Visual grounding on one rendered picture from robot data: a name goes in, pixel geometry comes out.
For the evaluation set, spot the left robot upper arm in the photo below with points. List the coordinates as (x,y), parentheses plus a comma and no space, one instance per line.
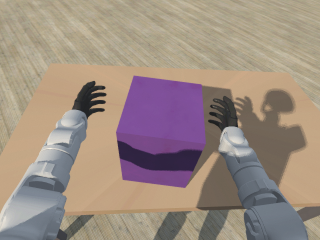
(34,214)

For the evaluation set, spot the right robot upper arm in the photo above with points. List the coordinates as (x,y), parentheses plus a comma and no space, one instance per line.
(276,221)

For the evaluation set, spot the right robot hand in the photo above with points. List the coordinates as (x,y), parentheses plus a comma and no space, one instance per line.
(229,118)

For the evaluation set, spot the right robot forearm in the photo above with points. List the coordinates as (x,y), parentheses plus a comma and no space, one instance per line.
(253,184)

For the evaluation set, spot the table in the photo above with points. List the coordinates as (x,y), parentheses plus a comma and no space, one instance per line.
(279,121)

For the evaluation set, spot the carton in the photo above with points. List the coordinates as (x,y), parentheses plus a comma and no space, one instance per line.
(161,131)

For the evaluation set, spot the left robot forearm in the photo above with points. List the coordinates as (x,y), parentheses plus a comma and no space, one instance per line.
(51,169)

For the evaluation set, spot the left robot hand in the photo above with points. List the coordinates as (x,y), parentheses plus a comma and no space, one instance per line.
(83,101)

